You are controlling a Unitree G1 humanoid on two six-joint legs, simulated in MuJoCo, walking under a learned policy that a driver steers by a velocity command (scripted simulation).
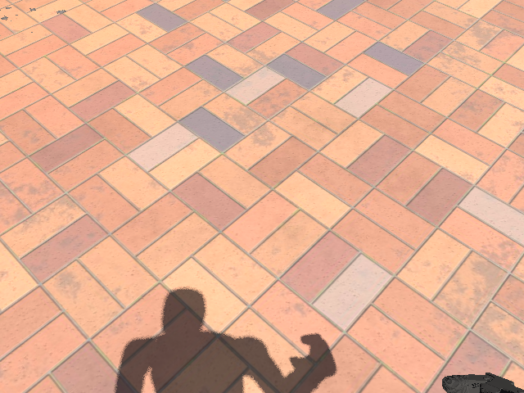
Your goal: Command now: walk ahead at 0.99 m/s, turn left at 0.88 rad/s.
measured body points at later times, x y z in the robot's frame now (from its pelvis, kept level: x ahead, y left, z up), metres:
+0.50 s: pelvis +0.49 +0.02 -0.01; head +0.52 +0.04 +0.44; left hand +0.64 +0.33 -0.05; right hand +0.59 -0.28 -0.11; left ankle +0.24 +0.01 -0.69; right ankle +0.69 -0.05 -0.72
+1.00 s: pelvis +0.85 +0.27 +0.00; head +0.87 +0.30 +0.45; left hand +0.62 +0.40 -0.13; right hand +1.17 +0.26 -0.08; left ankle +0.86 +0.38 -0.71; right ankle +0.77 +0.00 -0.61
